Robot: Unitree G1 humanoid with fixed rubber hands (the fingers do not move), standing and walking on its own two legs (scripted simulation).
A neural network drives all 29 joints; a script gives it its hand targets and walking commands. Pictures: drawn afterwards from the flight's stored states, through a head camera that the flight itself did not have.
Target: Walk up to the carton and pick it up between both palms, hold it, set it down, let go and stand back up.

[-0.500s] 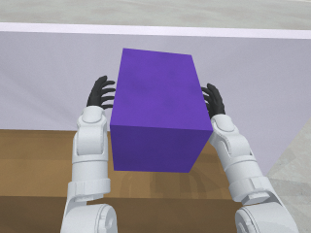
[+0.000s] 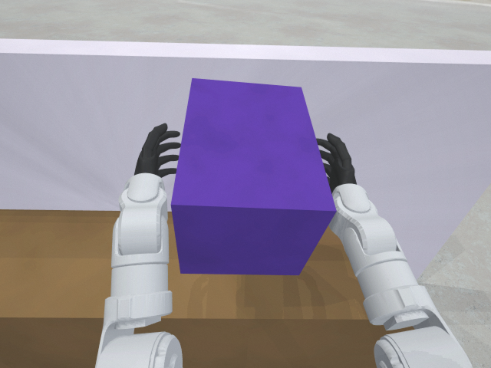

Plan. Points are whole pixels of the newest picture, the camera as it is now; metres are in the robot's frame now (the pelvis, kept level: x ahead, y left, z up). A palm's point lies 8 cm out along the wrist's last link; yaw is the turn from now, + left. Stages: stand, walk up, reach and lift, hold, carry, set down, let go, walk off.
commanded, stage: hold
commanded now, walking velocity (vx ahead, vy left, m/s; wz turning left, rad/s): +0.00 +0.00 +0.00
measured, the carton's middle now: (244, 174) +0.42 +0.01 +0.14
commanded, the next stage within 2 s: none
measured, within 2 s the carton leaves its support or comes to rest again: neither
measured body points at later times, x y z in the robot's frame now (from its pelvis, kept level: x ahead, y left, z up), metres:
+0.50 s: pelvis -0.02 -0.01 +0.00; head -0.04 +0.02 +0.45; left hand +0.38 +0.16 +0.19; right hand +0.38 -0.14 +0.17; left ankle +0.01 +0.12 -0.75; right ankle +0.00 -0.13 -0.75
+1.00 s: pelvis +0.00 +0.00 +0.00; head -0.04 +0.02 +0.45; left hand +0.36 +0.15 +0.19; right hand +0.36 -0.15 +0.17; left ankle +0.01 +0.12 -0.75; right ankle +0.00 -0.13 -0.75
